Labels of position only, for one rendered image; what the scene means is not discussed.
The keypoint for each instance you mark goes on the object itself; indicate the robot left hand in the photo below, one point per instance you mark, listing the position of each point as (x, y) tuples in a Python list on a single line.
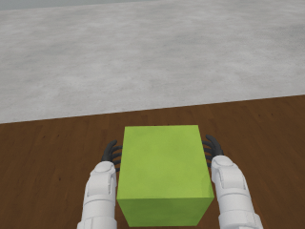
[(109, 156)]

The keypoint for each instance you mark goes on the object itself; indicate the left robot forearm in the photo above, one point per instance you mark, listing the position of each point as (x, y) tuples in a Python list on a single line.
[(99, 198)]

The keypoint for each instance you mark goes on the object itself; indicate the carton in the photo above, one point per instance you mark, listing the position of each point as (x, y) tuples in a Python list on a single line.
[(164, 178)]

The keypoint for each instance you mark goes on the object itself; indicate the right robot forearm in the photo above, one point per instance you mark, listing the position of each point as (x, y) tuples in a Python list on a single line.
[(233, 196)]

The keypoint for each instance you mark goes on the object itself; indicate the robot right hand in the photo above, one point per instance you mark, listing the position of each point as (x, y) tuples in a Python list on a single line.
[(215, 151)]

